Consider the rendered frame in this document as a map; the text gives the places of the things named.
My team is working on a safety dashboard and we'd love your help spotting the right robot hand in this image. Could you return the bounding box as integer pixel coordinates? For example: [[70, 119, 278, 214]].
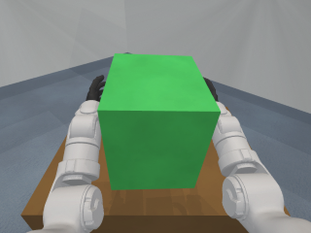
[[203, 77, 219, 102]]

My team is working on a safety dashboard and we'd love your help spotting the robot right upper arm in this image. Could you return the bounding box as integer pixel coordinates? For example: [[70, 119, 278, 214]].
[[222, 173, 311, 233]]

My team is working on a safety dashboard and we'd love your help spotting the left robot hand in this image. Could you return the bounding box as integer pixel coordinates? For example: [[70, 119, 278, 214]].
[[86, 75, 106, 102]]

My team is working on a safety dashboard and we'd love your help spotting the robot left forearm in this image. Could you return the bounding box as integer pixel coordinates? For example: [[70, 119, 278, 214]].
[[43, 100, 102, 224]]

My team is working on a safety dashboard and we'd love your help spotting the pedestal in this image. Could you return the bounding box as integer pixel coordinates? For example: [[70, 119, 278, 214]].
[[21, 107, 291, 233]]

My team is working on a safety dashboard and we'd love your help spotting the carton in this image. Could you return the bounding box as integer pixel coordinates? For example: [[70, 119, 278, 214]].
[[97, 53, 221, 190]]

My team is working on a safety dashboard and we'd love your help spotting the robot left upper arm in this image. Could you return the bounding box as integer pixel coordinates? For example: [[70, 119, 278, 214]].
[[26, 184, 104, 233]]

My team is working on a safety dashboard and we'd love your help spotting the robot right forearm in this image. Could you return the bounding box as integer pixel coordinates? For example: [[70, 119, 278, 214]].
[[212, 101, 285, 207]]

